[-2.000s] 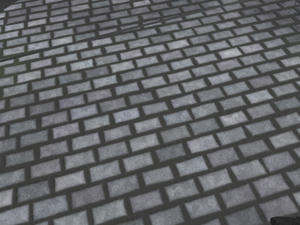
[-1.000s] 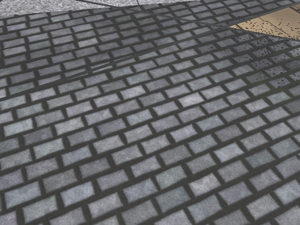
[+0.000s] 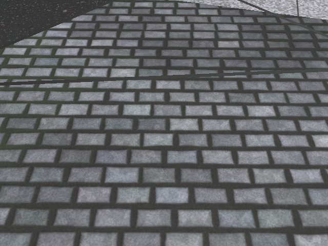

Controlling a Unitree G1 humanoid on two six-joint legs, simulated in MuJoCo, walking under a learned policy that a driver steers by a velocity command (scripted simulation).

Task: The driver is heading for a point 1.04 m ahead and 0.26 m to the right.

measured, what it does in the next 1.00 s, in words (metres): stands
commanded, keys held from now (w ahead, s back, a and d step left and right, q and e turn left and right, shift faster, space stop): no key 0.98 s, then w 0.02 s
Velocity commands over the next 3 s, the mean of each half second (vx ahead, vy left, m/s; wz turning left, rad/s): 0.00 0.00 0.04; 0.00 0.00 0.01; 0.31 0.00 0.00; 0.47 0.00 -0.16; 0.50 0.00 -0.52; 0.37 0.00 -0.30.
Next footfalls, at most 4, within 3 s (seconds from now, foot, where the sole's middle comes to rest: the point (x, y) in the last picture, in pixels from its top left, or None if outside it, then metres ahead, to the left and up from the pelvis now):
1.66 left None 0.43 0.08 -0.77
2.24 right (215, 197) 0.71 -0.19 -0.77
2.72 left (194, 136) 1.04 -0.11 -0.77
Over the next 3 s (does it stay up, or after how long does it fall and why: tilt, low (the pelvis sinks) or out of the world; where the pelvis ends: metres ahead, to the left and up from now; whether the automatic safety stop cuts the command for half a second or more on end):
stays up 0.94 -0.16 0.01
